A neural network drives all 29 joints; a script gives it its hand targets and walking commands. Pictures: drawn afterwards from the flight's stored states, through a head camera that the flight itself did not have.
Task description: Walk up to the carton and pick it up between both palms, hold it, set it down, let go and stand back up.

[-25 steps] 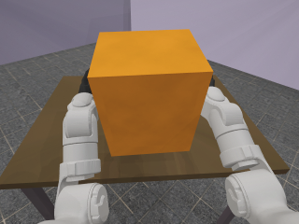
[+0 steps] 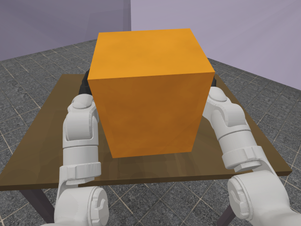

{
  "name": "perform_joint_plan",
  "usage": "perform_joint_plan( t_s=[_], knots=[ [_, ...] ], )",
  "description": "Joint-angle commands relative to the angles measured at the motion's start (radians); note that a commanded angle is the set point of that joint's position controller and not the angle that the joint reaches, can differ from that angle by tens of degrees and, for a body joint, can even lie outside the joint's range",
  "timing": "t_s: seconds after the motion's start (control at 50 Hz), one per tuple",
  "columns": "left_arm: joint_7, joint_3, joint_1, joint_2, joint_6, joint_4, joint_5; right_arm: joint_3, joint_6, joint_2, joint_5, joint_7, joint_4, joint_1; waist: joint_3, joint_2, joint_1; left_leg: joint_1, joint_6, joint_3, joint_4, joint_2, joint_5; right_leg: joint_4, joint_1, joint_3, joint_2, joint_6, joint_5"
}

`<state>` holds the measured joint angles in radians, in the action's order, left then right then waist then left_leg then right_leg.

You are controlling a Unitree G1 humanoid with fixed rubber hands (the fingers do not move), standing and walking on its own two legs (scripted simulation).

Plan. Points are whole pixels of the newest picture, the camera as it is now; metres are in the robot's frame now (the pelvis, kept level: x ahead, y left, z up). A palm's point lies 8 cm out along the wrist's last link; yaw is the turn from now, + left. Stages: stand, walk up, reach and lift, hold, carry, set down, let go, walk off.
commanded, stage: hold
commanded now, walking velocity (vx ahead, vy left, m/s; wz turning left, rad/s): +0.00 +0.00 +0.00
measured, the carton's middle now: (148, 97) +0.36 +0.01 +0.22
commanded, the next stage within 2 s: none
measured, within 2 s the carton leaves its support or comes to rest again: neither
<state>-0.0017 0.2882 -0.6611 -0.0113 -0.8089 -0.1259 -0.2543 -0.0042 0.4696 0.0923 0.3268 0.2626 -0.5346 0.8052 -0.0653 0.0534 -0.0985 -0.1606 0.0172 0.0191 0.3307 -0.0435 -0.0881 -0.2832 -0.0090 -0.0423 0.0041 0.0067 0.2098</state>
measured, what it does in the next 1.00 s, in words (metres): stands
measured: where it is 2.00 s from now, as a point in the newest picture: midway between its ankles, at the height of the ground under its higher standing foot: outside the picture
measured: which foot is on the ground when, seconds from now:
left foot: down 0.00-1.00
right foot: down 0.00-1.00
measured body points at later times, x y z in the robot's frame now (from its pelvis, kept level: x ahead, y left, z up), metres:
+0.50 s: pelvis +0.00 -0.01 +0.00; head -0.06 +0.02 +0.44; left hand +0.37 +0.15 +0.22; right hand +0.38 -0.15 +0.24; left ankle +0.06 +0.13 -0.75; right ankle -0.03 -0.12 -0.75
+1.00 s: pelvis +0.00 +0.00 +0.00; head -0.06 +0.03 +0.45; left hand +0.38 +0.16 +0.21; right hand +0.38 -0.14 +0.23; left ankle +0.06 +0.13 -0.75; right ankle -0.03 -0.12 -0.75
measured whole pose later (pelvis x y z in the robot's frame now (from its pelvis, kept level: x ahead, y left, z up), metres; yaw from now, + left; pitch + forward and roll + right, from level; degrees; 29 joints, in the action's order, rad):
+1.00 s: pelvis +0.00 +0.00 +0.00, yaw +0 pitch -5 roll -1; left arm 0.01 0.29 -0.65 -0.01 -0.81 -0.13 -0.25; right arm 0.00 0.48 0.08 0.33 0.27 -0.53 0.80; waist -0.07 0.05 -0.10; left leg -0.15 0.02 0.02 0.33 -0.04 -0.09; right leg -0.29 -0.01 -0.04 0.01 0.00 0.22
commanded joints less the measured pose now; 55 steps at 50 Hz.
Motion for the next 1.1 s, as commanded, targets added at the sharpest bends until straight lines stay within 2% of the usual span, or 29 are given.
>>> perform_joint_plan(
  t_s=[0.0, 0.02, 0.08, 0.12, 0.18, 0.2, 0.24, 0.26, 0.3, 0.38, 0.4, 0.5, 0.54, 0.6, 0.62, 0.64, 0.68, 0.72, 0.76, 0.8, 0.88, 0.9, 0.94, 0.98, 1.02, 1.08],
  knots=[
    [0.134, -0.508, -0.764, 0.569, 0.072, 0.166, 0.171, -0.353, -0.038, -0.605, 0.102, -0.12, 0.307, 0.775, -0.372, -0.116, -0.011, 0.372, 0.017, -0.004, 0.023, 0.062, 0.205, 0.048, 0.147, -0.019, 0.065, 0.05, -0.171],
    [0.132, -0.511, -0.766, 0.571, 0.072, 0.17, 0.173, -0.346, -0.037, -0.618, 0.099, -0.122, 0.304, 0.776, -0.375, -0.119, -0.005, 0.368, 0.017, 0.001, 0.022, 0.065, 0.19, 0.047, 0.143, -0.022, 0.063, 0.051, -0.172],
    [0.128, -0.512, -0.758, 0.565, 0.072, 0.184, 0.176, -0.353, -0.038, -0.614, 0.103, -0.122, 0.317, 0.775, -0.402, -0.114, -0.011, 0.384, 0.015, -0.002, 0.034, 0.064, 0.222, 0.044, 0.14, -0.023, 0.064, 0.052, -0.203],
    [0.131, -0.509, -0.748, 0.559, 0.073, 0.193, 0.172, -0.369, -0.038, -0.623, 0.108, -0.114, 0.354, 0.773, -0.41, -0.09, -0.008, 0.394, 0.006, -0.001, 0.04, 0.071, 0.232, 0.043, 0.132, -0.012, 0.062, 0.061, -0.259],
    [0.139, -0.49, -0.726, 0.543, 0.067, 0.171, 0.164, -0.386, -0.028, -0.64, 0.107, -0.103, 0.344, 0.775, -0.385, -0.073, -0.002, 0.381, -0.004, -0.001, 0.036, 0.074, 0.216, 0.035, 0.12, -0.012, 0.054, 0.066, -0.283],
    [0.142, -0.492, -0.724, 0.543, 0.065, 0.162, 0.159, -0.385, -0.027, -0.638, 0.105, -0.103, 0.329, 0.768, -0.373, -0.093, 0.006, 0.379, 0.004, 0.004, 0.03, 0.072, 0.212, 0.035, 0.127, -0.01, 0.053, 0.065, -0.269],
    [0.148, -0.506, -0.707, 0.554, 0.066, 0.198, 0.167, -0.389, -0.032, -0.628, 0.118, -0.099, 0.358, 0.752, -0.405, -0.099, -0.001, 0.381, 0.01, 0.003, 0.037, 0.075, 0.245, 0.03, 0.093, -0.013, 0.055, 0.066, -0.314],
    [0.15, -0.502, -0.715, 0.551, 0.066, 0.203, 0.169, -0.403, -0.034, -0.628, 0.117, -0.097, 0.379, 0.755, -0.418, -0.084, 0.005, 0.393, 0.007, 0.001, 0.038, 0.074, 0.262, 0.027, 0.093, -0.012, 0.059, 0.071, -0.329],
    [0.153, -0.495, -0.722, 0.532, 0.066, 0.183, 0.162, -0.377, -0.024, -0.625, 0.106, -0.094, 0.339, 0.749, -0.373, -0.086, -0.007, 0.391, 0.006, 0.01, 0.029, 0.074, 0.221, 0.04, 0.111, -0.014, 0.056, 0.07, -0.281],
    [0.155, -0.484, -0.744, 0.533, 0.07, 0.168, 0.16, -0.362, -0.024, -0.637, 0.096, -0.102, 0.324, 0.763, -0.361, -0.082, 0.008, 0.369, -0.005, 0.012, 0.005, 0.069, 0.166, 0.051, 0.129, -0.013, 0.052, 0.066, -0.211],
    [0.152, -0.493, -0.743, 0.54, 0.073, 0.182, 0.167, -0.361, -0.029, -0.63, 0.094, -0.103, 0.334, 0.762, -0.375, -0.096, -0.012, 0.373, 0.001, 0.008, 0.013, 0.07, 0.173, 0.049, 0.133, -0.013, 0.055, 0.062, -0.211],
    [0.155, -0.467, -0.756, 0.538, 0.074, 0.111, 0.15, -0.335, -0.026, -0.636, 0.075, -0.104, 0.278, 0.773, -0.313, -0.083, -0.006, 0.348, -0.007, 0.013, 0.004, 0.07, 0.116, 0.058, 0.161, -0.008, 0.048, 0.065, -0.158],
    [0.154, -0.467, -0.76, 0.538, 0.072, 0.114, 0.151, -0.346, -0.031, -0.639, 0.078, -0.106, 0.275, 0.774, -0.345, -0.088, -0.001, 0.34, -0.013, 0.009, 0.001, 0.07, 0.118, 0.05, 0.135, -0.002, 0.046, 0.062, -0.175],
    [0.155, -0.456, -0.76, 0.543, 0.08, 0.112, 0.155, -0.362, -0.04, -0.653, 0.078, -0.104, 0.299, 0.794, -0.368, -0.065, 0.004, 0.358, -0.015, 0.011, 0.004, 0.075, 0.14, 0.049, 0.125, -0.006, 0.05, 0.073, -0.204],
    [0.154, -0.462, -0.76, 0.55, 0.079, 0.092, 0.154, -0.359, -0.038, -0.653, 0.08, -0.104, 0.285, 0.798, -0.352, -0.084, 0.008, 0.357, -0.008, 0.012, 0.004, 0.075, 0.141, 0.053, 0.129, -0.005, 0.05, 0.072, -0.207],
    [0.152, -0.466, -0.77, 0.55, 0.084, 0.119, 0.162, -0.367, -0.044, -0.654, 0.085, -0.106, 0.304, 0.809, -0.385, -0.078, 0.008, 0.363, -0.009, 0.008, 0.007, 0.075, 0.142, 0.042, 0.121, -0.006, 0.053, 0.072, -0.197],
    [0.15, -0.45, -0.764, 0.55, 0.084, 0.095, 0.156, -0.355, -0.042, -0.659, 0.088, -0.104, 0.282, 0.809, -0.349, -0.071, 0.009, 0.351, -0.009, 0.009, 0.006, 0.076, 0.129, 0.053, 0.132, -0.007, 0.052, 0.07, -0.184],
    [0.15, -0.463, -0.769, 0.554, 0.088, 0.124, 0.161, -0.36, -0.045, -0.66, 0.09, -0.1, 0.312, 0.791, -0.387, -0.087, 0.012, 0.366, -0.007, 0.01, 0.012, 0.077, 0.152, 0.05, 0.119, -0.006, 0.055, 0.07, -0.213],
    [0.146, -0.475, -0.752, 0.555, 0.084, 0.14, 0.164, -0.366, -0.041, -0.64, 0.098, -0.099, 0.298, 0.767, -0.382, -0.088, 0.0, 0.384, 0.002, 0.008, 0.022, 0.073, 0.192, 0.044, 0.119, -0.012, 0.059, 0.071, -0.234],
    [0.152, -0.468, -0.75, 0.547, 0.08, 0.113, 0.158, -0.36, -0.035, -0.638, 0.087, -0.099, 0.275, 0.775, -0.331, -0.083, 0.001, 0.363, -0.002, 0.008, 0.013, 0.075, 0.156, 0.053, 0.138, -0.007, 0.053, 0.07, -0.2],
    [0.143, -0.5, -0.76, 0.554, 0.084, 0.164, 0.172, -0.363, -0.038, -0.631, 0.1, -0.101, 0.308, 0.769, -0.391, -0.108, -0.017, 0.389, 0.011, 0.003, 0.028, 0.074, 0.212, 0.044, 0.129, -0.013, 0.06, 0.063, -0.229],
    [0.142, -0.513, -0.743, 0.558, 0.081, 0.166, 0.175, -0.352, -0.033, -0.619, 0.106, -0.103, 0.294, 0.748, -0.372, -0.127, -0.014, 0.373, 0.015, 0.002, 0.026, 0.072, 0.196, 0.045, 0.143, -0.015, 0.062, 0.062, -0.214],
    [0.143, -0.493, -0.752, 0.561, 0.071, 0.151, 0.165, -0.347, -0.025, -0.612, 0.09, -0.108, 0.281, 0.751, -0.332, -0.118, -0.017, 0.358, 0.013, 0.002, 0.011, 0.068, 0.162, 0.052, 0.146, -0.014, 0.061, 0.051, -0.164],
    [0.14, -0.501, -0.755, 0.569, 0.071, 0.171, 0.17, -0.351, -0.03, -0.622, 0.095, -0.113, 0.302, 0.762, -0.353, -0.113, -0.008, 0.357, 0.005, 0.001, 0.017, 0.072, 0.169, 0.05, 0.156, -0.007, 0.06, 0.055, -0.177],
    [0.132, -0.519, -0.775, 0.57, 0.077, 0.22, 0.188, -0.369, -0.038, -0.631, 0.116, -0.114, 0.349, 0.778, -0.424, -0.116, -0.008, 0.388, 0.015, -0.003, 0.032, 0.071, 0.229, 0.037, 0.122, -0.019, 0.067, 0.055, -0.219],
    [0.132, -0.498, -0.741, 0.547, 0.068, 0.16, 0.17, -0.363, -0.025, -0.615, 0.11, -0.109, 0.31, 0.767, -0.369, -0.106, -0.002, 0.376, 0.013, 0.0, 0.025, 0.068, 0.204, 0.043, 0.126, -0.012, 0.06, 0.058, -0.227]
  ],
)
